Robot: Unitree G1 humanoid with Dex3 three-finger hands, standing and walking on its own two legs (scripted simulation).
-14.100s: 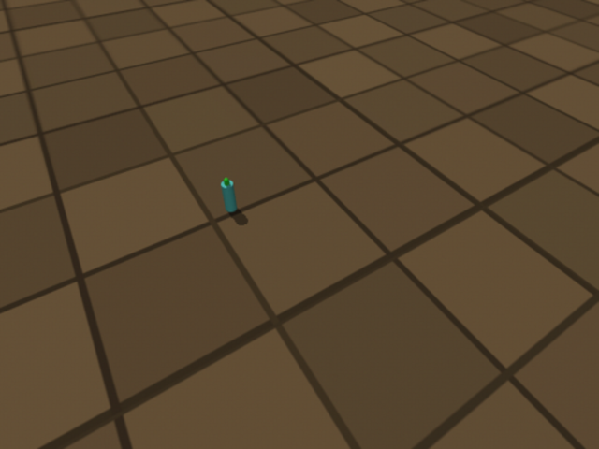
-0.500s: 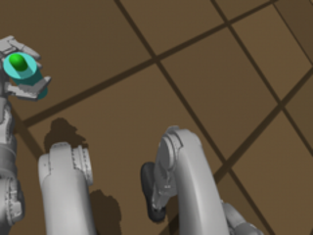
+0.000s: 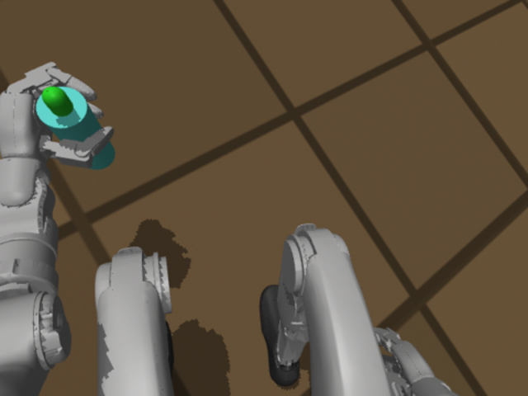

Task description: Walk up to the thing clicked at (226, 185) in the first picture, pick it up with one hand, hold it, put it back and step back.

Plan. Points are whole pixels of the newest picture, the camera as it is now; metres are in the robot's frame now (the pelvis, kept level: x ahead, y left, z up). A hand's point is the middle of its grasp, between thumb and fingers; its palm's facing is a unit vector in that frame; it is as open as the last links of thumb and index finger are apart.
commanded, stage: settle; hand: left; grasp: from the side
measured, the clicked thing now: (78, 129) +0.49 +0.21 -0.07
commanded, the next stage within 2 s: lift in 0.48 s
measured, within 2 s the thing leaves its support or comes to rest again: neither
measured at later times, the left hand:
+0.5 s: hand (71, 113) +0.49 +0.21 -0.03, palm faces +0.06 -1.00 -0.06, open 7.8 cm
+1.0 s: hand (49, 106) +0.47 +0.22 +0.03, palm faces +0.02 -1.00 -0.05, open 7.9 cm
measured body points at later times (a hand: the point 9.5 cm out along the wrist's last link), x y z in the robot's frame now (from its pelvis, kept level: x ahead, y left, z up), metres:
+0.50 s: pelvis +0.00 +0.00 +0.02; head +0.22 +0.06 +0.41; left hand +0.48 +0.26 -0.02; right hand +0.10 -0.27 -0.10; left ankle +0.07 +0.13 -0.32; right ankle +0.11 -0.13 -0.32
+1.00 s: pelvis +0.00 +0.00 +0.05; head +0.20 +0.05 +0.45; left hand +0.46 +0.27 +0.03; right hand +0.12 -0.27 -0.07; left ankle +0.07 +0.13 -0.32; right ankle +0.11 -0.13 -0.32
